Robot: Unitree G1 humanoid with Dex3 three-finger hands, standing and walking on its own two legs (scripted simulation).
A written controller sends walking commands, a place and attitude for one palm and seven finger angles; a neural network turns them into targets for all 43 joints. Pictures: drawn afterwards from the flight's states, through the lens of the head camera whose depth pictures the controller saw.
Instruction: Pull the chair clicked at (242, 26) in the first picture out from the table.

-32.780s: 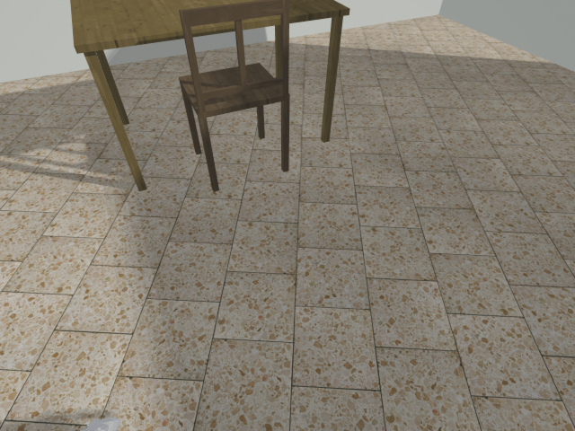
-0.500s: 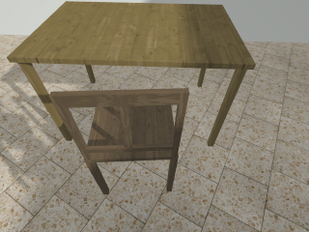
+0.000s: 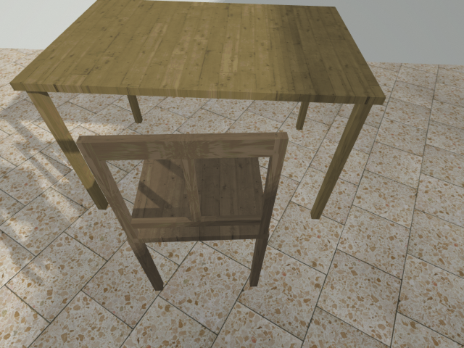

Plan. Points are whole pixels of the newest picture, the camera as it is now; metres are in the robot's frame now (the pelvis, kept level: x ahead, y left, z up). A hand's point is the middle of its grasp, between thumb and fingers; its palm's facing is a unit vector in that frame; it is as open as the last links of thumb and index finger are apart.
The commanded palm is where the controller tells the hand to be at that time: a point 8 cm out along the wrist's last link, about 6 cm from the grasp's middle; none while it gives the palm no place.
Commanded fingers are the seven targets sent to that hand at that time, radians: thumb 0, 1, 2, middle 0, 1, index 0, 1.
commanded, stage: shuffle to correct the standing spot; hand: left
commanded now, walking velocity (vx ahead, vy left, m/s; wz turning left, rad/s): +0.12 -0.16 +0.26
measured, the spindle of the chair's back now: (192, 191) +0.49 +0.13 -0.09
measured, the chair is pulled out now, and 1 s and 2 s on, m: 0.21 0.21 0.21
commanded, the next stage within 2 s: come to a stop and stand still in 0.56 s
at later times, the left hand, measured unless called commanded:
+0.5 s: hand out of the picture +0.01 +0.12 -0.20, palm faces +0.14 -0.98 -0.12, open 7.4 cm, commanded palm none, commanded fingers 0.00 0.90 0.90 -0.20 -0.30 -0.20 -0.30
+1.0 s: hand out of the picture +0.11 +0.09 -0.18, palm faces +0.18 -0.97 -0.18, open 7.2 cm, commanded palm none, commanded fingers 0.00 0.90 0.90 -0.20 -0.30 -0.20 -0.30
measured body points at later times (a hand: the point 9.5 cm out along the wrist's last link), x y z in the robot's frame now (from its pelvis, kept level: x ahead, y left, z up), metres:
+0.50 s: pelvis +0.07 -0.03 -0.01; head +0.09 +0.00 +0.43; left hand +0.01 +0.18 -0.19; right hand +0.05 -0.24 -0.16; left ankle -0.05 +0.11 -0.74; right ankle +0.04 -0.12 -0.72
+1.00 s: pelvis +0.11 -0.08 +0.00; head +0.13 -0.06 +0.45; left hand +0.10 +0.14 -0.17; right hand +0.21 -0.29 -0.15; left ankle +0.10 +0.01 -0.74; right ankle +0.12 -0.15 -0.74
